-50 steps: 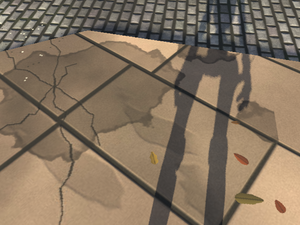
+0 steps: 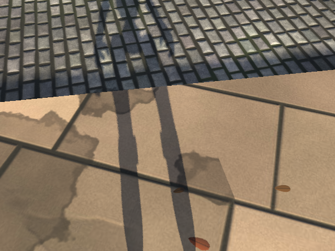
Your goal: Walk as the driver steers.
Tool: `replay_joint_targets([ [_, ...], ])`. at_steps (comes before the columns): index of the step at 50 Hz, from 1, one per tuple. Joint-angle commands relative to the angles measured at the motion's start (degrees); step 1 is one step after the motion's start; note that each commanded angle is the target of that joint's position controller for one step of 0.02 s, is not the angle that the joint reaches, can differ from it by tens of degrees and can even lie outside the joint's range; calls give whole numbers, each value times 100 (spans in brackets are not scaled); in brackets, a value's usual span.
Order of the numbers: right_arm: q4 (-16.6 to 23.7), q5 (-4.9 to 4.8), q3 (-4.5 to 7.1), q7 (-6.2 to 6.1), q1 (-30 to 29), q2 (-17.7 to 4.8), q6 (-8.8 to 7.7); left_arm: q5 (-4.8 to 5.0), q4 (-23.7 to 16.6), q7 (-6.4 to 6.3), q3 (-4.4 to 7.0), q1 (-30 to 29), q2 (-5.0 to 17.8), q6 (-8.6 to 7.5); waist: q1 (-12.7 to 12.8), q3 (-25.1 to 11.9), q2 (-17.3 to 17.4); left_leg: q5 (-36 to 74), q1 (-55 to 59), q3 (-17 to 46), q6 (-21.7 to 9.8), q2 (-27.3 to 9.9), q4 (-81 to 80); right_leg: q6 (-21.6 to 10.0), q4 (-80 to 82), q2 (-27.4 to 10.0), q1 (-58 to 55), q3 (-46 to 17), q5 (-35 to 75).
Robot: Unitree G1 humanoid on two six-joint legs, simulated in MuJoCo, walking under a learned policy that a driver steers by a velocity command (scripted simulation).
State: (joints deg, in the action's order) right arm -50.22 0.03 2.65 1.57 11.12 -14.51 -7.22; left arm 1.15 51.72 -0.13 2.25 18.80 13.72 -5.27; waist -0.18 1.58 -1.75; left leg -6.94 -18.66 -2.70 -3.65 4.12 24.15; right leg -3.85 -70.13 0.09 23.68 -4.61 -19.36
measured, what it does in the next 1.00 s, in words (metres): walks ahead, turning left: right foot, then left foot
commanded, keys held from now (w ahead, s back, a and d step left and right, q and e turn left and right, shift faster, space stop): w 0.42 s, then w+q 0.58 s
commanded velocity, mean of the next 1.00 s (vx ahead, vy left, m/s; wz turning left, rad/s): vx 0.50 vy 0.00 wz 0.19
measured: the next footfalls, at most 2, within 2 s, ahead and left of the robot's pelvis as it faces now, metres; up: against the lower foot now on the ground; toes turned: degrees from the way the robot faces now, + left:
right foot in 0.40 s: +0.40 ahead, -0.15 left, +0.00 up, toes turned -1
left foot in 0.96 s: +0.67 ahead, +0.11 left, +0.00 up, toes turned +18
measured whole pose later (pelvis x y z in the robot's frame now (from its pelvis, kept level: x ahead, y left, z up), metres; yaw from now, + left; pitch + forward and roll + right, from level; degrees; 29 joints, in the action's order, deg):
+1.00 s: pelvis +0.55 +0.00 -0.02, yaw +16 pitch +2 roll -1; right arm -41.0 -1.3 3.6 3.0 4.3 -14.6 -3.2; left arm 0.0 52.6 -1.3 3.1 18.6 15.0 -3.5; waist 1.6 2.4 0.6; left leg -9.7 -30.0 -3.8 -7.0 1.9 37.2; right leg 0.9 -48.5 -4.2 4.2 9.6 -28.1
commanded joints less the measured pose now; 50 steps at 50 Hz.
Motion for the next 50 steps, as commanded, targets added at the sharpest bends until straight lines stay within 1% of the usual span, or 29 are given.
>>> replay_joint_targets([
  [1,162,47,23,40,107,-359,-64,-38,-376,-38,122,206,347,-28,156,-263,445,99,788,1896,-1056,-1594,-1612,4,176,-715,1007,-128,448],
  [3,43,9,58,17,299,-549,-74,-69,-475,-61,101,32,290,18,160,-91,470,582,607,1525,-1156,-1566,-1772,131,620,-812,1219,7,686],
  [6,-68,-27,91,-67,608,-720,-12,-129,-744,-71,84,-712,298,-1,-24,22,378,979,765,1164,-1063,-1476,-1821,270,1740,-844,1591,144,1592],
  [10,-214,-104,83,-120,1057,-829,63,-72,-982,5,19,-1584,194,-59,-335,101,435,956,937,771,-805,-1294,-1744,300,3241,-555,1179,418,2555],
  [14,-397,-129,80,-134,1431,-848,173,2,-1265,134,11,-2207,289,-97,-496,275,503,854,1738,949,-773,-1652,-1444,200,3837,-440,1361,399,2256],
  [16,-423,-124,110,-161,1416,-919,245,1,-1352,203,39,-2227,399,-141,-384,238,565,1189,2110,1025,-688,-1833,-1162,49,4054,-373,1245,406,1803],
  [17,-410,-121,128,-171,1339,-975,278,-6,-1328,219,76,-2041,489,-159,-238,121,624,1666,2185,1008,-629,-1854,-926,-32,4146,-281,900,473,1602],
  [18,-370,-114,132,-174,1192,-1014,307,-20,-1219,214,155,-1591,637,-173,59,-158,661,2587,2151,862,-532,-1727,-386,-148,4282,-104,187,627,1531],
  [19,-316,-69,85,-172,1118,-902,328,-25,-931,178,302,-642,918,-175,486,-755,585,3113,1810,627,-384,-1420,677,-340,4297,-54,-1128,647,1645],
  [20,-122,49,-18,-180,1079,-698,305,-100,-710,115,432,548,1400,-159,884,-1683,-33,1707,582,325,-173,-1037,2544,-765,4143,-1157,-2974,-581,1867],
  [21,-118,-8,-244,-115,1882,108,160,-135,-578,155,503,832,1783,-117,473,-2374,-1631,-2156,-1746,315,161,-25,4446,-1702,4740,-2364,-4843,-3232,1026],
  [22,-236,-174,-102,-93,1657,-554,41,-95,-601,151,359,820,1129,-107,687,-2223,-1024,-2545,-2422,1063,78,-292,5158,-1577,5120,-2327,-4684,-3597,414],
  [23,-54,-299,1,-88,1058,-884,-13,-87,-688,122,275,313,895,-115,613,-1315,-673,-2017,-2683,1010,-1,-568,5197,-1255,5220,-2145,-3839,-2597,762],
  [24,-6,-276,12,-127,756,-839,3,-104,-769,125,220,-175,758,-118,415,-921,-172,-1473,-2410,879,34,-852,4931,-1062,5391,-1901,-2984,-1844,1305],
  [25,14,-194,42,-159,609,-752,62,-123,-785,150,180,-469,596,-134,258,-578,-47,-1157,-2206,853,81,-1004,4585,-944,5619,-1674,-2342,-1333,1611],
  [26,-10,-172,64,-169,729,-650,160,-164,-754,168,146,-606,482,-170,67,-464,-178,-921,-1878,901,97,-1139,4381,-834,5834,-1504,-1942,-923,1712],
  [28,-49,-185,50,-168,913,-387,313,-178,-620,181,173,-572,499,-237,-69,-337,-238,-693,-1642,893,147,-1153,4233,-844,6113,-1403,-1537,-433,2076],
  [31,124,-164,95,-183,598,-363,398,-221,-433,103,236,-420,665,-262,-79,-101,-120,-43,-2148,1076,213,-1115,3805,-826,6269,-1401,-1545,145,2603],
  [34,293,-133,115,-131,176,-343,373,-217,-342,19,239,-380,727,-228,0,12,-115,851,-2283,1013,227,-1023,2870,-667,6343,-1283,-1671,668,2663],
  [37,525,-94,63,-29,-440,-236,353,-179,-248,-49,247,-218,832,-190,228,192,-58,1396,-2186,622,184,-984,2007,-541,6409,-1282,-1838,1040,2592],
  [40,835,-102,21,79,-978,-167,350,-134,-77,-84,268,139,904,-83,441,371,6,1198,-2527,406,84,-965,1542,-511,6203,-1498,-2547,1208,2827],
  [42,1051,-117,18,163,-1230,-165,353,-98,-19,-94,289,246,961,18,482,418,-7,767,-2679,216,-3,-912,1380,-477,5936,-1644,-2986,1300,3191],
  [43,1142,-128,27,206,-1278,-179,354,-81,-22,-103,301,219,1004,65,439,402,-42,497,-2600,92,-69,-849,1312,-433,5752,-1689,-3108,1372,3585],
  [45,1238,-138,104,257,-1076,-317,373,-64,-104,-147,341,46,1170,140,205,117,-264,-72,-1879,-296,-263,-511,1276,-303,5100,-1677,-3154,1570,5388],
  [46,1206,-143,183,257,-711,-450,392,-59,-144,-182,365,-25,1255,181,-27,-152,-415,-354,-1302,-464,-382,-278,1319,-240,4501,-1652,-3118,1643,6319],
  [47,1063,-162,321,236,15,-690,401,-51,-182,-205,377,-135,1315,223,-446,-546,-421,-293,-297,-519,-559,-50,1084,-134,3502,-1535,-2857,1728,6664],
  [48,835,-151,532,137,978,-1097,424,-39,-263,-221,355,-198,1297,206,-934,-1035,-174,27,1355,-61,-820,-103,674,88,2054,-1277,-1877,1771,5704],
  [49,757,-144,684,10,1361,-1761,456,-238,-506,-132,143,257,581,73,-583,-1574,1274,58,3520,2532,-1618,-1616,630,416,-114,-455,582,1645,970],
  [50,906,-107,605,27,1410,-1691,385,-115,-677,-19,55,182,523,-209,-500,-2469,1296,-616,4403,5184,-2374,-2465,-451,442,-1244,322,1819,264,-1519],
])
